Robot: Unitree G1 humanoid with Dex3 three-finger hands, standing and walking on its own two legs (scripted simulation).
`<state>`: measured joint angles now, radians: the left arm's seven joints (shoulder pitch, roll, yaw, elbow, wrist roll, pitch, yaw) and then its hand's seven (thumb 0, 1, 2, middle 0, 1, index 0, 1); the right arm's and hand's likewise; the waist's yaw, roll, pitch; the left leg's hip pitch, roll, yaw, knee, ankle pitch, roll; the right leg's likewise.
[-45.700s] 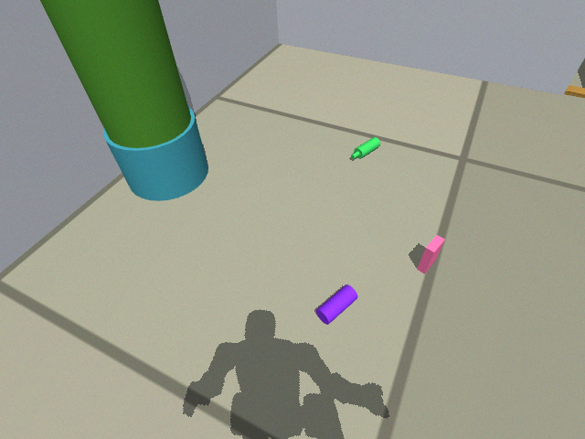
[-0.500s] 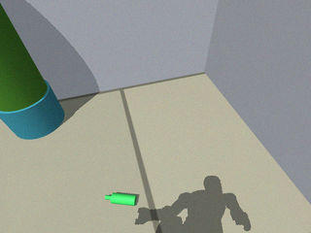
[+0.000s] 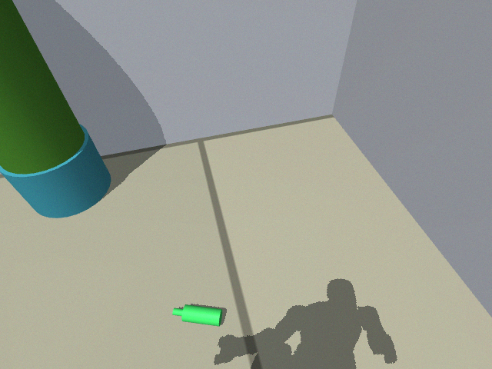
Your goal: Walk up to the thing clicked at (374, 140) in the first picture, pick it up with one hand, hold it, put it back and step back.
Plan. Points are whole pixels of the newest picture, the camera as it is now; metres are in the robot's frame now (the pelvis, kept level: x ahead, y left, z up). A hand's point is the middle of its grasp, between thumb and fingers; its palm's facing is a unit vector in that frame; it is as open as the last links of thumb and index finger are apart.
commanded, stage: stand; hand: left
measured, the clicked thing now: (197, 314) +0.47 +0.26 -0.75
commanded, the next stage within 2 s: none
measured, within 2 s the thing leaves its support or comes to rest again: neither
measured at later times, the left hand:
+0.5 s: hand out of the picture +0.07 +0.25 -0.16, palm faces -0.03 -0.94 -0.33, open 7.4 cm
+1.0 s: hand out of the picture +0.07 +0.26 -0.16, palm faces -0.03 -0.94 -0.33, open 7.4 cm
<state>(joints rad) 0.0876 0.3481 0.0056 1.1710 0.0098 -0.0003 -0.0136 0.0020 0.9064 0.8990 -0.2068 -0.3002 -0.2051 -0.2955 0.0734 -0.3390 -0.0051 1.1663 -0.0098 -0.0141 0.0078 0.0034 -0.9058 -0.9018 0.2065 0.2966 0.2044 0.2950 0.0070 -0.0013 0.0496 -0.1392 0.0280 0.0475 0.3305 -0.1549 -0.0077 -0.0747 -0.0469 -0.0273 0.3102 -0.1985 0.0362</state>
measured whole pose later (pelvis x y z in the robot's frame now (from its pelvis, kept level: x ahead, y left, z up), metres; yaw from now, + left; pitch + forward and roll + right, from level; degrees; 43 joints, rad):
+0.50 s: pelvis +0.00 +0.00 +0.00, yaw +0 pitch -2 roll +0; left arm 0.11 0.35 0.00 1.14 0.01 0.00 -0.01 0.00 0.91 0.90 -0.21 -0.30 -0.21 -0.30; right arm 0.08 -0.34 0.00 1.15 -0.01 -0.01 0.01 0.00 -0.91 -0.90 0.21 0.30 0.20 0.29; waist 0.01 -0.01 0.06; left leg -0.14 0.02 0.05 0.33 -0.16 0.00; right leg -0.08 -0.05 -0.03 0.31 -0.20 0.04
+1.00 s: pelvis +0.00 +0.00 +0.00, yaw +0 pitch -2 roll +0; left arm 0.12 0.35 -0.01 1.12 0.01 -0.01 -0.01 0.00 0.91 0.90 -0.21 -0.30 -0.21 -0.30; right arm 0.09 -0.35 0.00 1.14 -0.01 -0.01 0.01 0.00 -0.91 -0.90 0.21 0.30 0.20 0.29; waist 0.00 -0.01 0.05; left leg -0.14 0.02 0.05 0.33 -0.16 0.00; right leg -0.07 -0.05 -0.03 0.30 -0.20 0.04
